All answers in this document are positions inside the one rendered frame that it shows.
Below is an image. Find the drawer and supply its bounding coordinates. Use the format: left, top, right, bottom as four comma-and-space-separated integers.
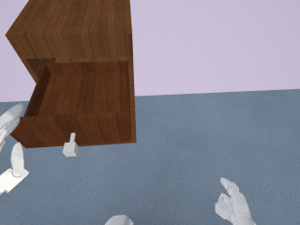
9, 61, 131, 149

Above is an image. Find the robot right forearm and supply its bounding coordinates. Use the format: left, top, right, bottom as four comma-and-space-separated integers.
232, 216, 256, 225

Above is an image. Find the left robot hand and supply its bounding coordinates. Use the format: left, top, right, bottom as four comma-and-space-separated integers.
0, 103, 29, 195

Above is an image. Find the robot left thigh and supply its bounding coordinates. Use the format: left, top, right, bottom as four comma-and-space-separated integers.
105, 215, 134, 225

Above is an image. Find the handle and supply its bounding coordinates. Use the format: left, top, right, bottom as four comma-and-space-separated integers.
63, 132, 79, 157

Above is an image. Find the right robot hand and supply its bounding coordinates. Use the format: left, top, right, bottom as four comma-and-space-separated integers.
215, 177, 251, 223

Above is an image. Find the cabinet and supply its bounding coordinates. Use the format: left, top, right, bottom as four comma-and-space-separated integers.
5, 0, 137, 147

